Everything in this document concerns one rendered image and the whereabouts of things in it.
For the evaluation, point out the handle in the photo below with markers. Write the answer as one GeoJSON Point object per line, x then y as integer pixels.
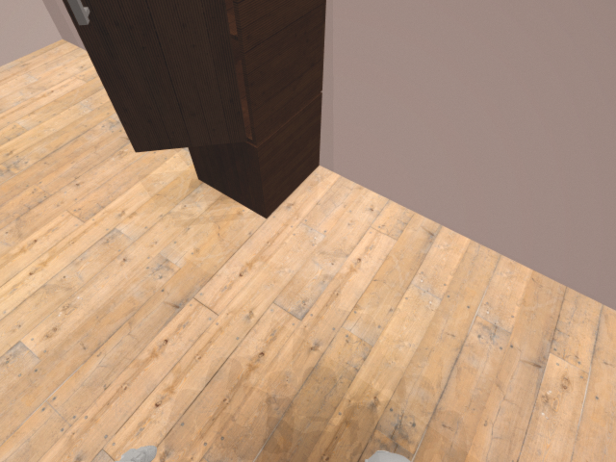
{"type": "Point", "coordinates": [81, 13]}

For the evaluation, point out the cupboard door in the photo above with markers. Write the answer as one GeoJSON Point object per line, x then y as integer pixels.
{"type": "Point", "coordinates": [168, 68]}

